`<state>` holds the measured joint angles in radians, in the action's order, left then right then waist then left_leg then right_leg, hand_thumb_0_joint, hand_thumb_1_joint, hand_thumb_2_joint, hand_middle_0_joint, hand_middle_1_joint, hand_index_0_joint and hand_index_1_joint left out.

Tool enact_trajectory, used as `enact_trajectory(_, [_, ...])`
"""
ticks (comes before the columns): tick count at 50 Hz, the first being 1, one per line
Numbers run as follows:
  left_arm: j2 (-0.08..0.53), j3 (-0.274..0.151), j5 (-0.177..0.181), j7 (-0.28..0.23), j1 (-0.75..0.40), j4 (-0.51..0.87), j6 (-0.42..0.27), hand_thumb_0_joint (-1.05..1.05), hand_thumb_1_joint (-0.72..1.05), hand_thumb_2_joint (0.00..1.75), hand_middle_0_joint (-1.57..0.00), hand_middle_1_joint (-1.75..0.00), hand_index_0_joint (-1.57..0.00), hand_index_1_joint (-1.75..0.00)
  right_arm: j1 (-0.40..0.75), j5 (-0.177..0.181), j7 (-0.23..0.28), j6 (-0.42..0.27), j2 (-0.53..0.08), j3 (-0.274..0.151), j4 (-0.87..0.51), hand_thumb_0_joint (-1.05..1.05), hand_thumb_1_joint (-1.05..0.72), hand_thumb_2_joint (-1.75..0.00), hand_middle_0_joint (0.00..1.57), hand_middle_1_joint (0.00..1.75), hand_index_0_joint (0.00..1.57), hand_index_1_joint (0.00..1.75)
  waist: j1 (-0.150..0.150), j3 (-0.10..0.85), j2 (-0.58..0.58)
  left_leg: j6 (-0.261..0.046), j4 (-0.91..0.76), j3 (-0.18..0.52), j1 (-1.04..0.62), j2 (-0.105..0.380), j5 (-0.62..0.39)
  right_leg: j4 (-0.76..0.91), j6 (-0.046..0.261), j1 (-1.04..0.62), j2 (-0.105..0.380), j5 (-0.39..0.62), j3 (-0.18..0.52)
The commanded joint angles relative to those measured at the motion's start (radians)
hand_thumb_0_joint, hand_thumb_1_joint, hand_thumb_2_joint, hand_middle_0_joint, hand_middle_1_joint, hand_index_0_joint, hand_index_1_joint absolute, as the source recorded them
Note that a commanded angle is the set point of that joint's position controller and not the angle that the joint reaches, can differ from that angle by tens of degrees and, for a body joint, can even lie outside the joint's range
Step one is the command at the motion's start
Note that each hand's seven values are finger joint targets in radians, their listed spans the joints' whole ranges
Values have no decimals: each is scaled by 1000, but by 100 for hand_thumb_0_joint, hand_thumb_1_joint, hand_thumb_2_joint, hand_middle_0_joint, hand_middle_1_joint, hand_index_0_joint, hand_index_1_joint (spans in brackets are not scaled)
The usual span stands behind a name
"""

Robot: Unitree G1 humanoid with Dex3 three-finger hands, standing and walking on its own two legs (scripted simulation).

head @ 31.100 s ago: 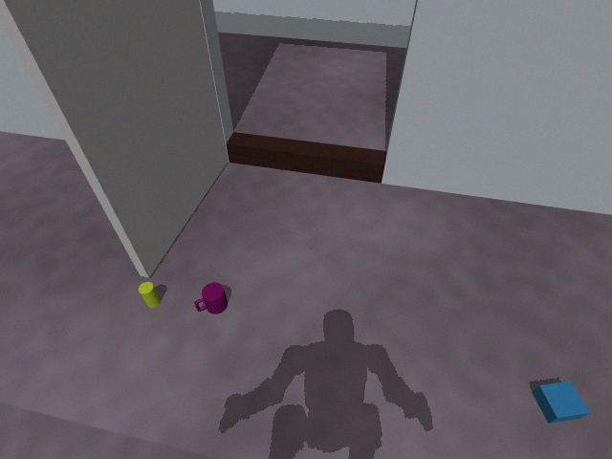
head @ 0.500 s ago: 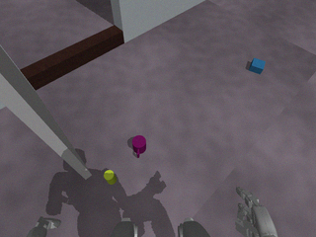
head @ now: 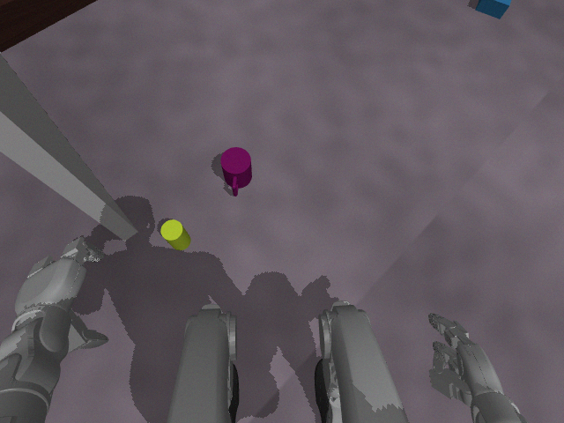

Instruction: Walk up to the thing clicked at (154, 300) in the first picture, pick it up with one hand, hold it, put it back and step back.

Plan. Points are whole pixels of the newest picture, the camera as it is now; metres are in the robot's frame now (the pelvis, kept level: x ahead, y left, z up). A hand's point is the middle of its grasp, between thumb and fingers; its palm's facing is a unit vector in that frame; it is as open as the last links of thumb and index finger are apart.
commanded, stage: rise first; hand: left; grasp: from above
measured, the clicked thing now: (176, 235) +0.51 +0.25 -0.45
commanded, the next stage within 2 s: approach in 1.30 s
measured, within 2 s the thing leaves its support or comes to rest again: neither
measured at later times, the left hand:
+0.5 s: hand (117, 262) +0.39 +0.31 -0.25, palm faces -0.44 -0.09 -0.89, open 13.3 cm
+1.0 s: hand (136, 246) +0.44 +0.30 -0.30, palm faces -0.44 -0.02 -0.90, open 13.3 cm
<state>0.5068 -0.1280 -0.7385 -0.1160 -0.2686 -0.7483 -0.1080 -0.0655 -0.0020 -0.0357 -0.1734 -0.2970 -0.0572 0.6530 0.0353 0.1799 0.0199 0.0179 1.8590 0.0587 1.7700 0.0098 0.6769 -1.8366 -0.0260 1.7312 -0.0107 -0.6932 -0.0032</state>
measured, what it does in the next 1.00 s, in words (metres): lowers itself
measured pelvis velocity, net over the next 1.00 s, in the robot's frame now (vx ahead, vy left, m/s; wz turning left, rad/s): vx -0.03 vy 0.01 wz -0.09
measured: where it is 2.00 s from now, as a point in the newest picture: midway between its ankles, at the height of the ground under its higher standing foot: outside the picture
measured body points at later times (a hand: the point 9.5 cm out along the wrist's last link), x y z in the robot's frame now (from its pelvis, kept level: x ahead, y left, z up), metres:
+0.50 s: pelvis -0.03 +0.01 -0.11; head +0.18 +0.05 +0.28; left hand +0.41 +0.31 -0.20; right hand +0.03 -0.28 -0.23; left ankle +0.06 +0.13 -0.47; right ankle +0.06 -0.13 -0.47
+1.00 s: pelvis -0.03 +0.01 -0.15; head +0.21 +0.06 +0.23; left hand +0.46 +0.29 -0.25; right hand +0.02 -0.27 -0.26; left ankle +0.06 +0.13 -0.47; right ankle +0.06 -0.13 -0.47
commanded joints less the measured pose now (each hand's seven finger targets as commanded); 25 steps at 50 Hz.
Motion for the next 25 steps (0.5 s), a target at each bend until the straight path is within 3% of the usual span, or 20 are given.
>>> enact_trajectory(1, [328,-105,-75,-46,-253,25,-47,0,-46,95,-12,-104,-13,-103,-151,1,1,-8,-174,-72,-41,0,-89,-90,20,30,20,30,-7,615,45,-41,-106,-31,-345,-15,-305,140,49,-211,-15,288,-47])
enact_trajectory(5, [377,-96,-145,-45,-390,-62,-99,0,-41,92,-17,-96,-17,-96,-170,-11,-4,11,-172,-72,-25,0,-88,-90,20,30,20,30,8,601,-1,-49,-40,-49,-185,-21,-155,115,43,-193,-19,169,-45])
enact_trajectory(6, [411,-105,-159,-47,-421,-75,-111,0,-41,92,-18,-95,-18,-95,-172,-14,-6,16,-168,-68,-19,0,-88,-90,20,30,20,30,3,608,4,-51,-24,-55,-169,-21,-140,112,42,-191,-20,151,-43])
enact_trajectory(8, [423,-97,-187,-52,-467,-101,-135,0,-41,93,-17,-94,-17,-95,-178,-19,-7,27,-170,-67,-16,0,-88,-90,20,30,20,30,12,610,2,-55,3,-57,-134,-23,-102,103,42,-166,-25,104,-40])
enact_trajectory(14, [481,-91,-293,-110,-623,-159,-188,0,-39,91,-18,-93,-19,-93,-204,-38,-15,66,-179,-54,18,0,-89,-90,20,30,20,30,32,579,98,-47,41,-40,-123,-21,-48,15,56,-19,-34,57,-80])
enact_trajectory(20, [497,-89,-387,-193,-680,-257,-178,0,-39,90,-21,-86,-21,-87,-224,-56,-30,114,-194,-39,44,0,-90,-90,20,30,20,30,50,550,181,-35,53,-5,-143,-16,-67,-73,66,101,-30,88,-116])
enact_trajectory(25, [477,-36,-442,-215,-758,-316,-163,0,-38,89,-24,-81,-22,-82,-233,-67,-38,131,-195,-32,56,0,-90,-90,20,30,20,30,83,531,214,-34,79,4,-133,-19,-73,-110,69,158,-30,105,-128])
